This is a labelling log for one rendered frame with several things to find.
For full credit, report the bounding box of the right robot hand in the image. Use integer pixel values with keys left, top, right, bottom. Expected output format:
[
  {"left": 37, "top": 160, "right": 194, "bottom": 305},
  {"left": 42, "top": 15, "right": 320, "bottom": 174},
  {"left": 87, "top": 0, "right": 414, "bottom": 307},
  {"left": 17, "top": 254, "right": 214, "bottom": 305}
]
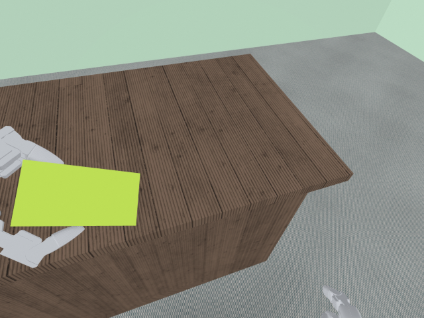
[{"left": 321, "top": 286, "right": 362, "bottom": 318}]

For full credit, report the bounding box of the left robot hand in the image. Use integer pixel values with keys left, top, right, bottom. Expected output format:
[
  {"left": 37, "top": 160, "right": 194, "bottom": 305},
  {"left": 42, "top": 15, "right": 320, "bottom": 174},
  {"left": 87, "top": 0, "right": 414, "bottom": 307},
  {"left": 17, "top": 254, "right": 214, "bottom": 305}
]
[{"left": 0, "top": 126, "right": 85, "bottom": 268}]

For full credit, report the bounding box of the sponge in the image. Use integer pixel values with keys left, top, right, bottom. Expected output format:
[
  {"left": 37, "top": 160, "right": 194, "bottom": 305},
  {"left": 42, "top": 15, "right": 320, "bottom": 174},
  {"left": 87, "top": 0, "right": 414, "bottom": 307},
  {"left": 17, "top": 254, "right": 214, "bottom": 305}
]
[{"left": 10, "top": 160, "right": 140, "bottom": 227}]

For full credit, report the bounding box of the table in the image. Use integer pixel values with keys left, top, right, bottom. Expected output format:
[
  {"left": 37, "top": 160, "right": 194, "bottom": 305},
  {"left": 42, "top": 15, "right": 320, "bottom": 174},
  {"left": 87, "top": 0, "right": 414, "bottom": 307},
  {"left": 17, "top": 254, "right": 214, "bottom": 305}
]
[{"left": 0, "top": 54, "right": 354, "bottom": 318}]

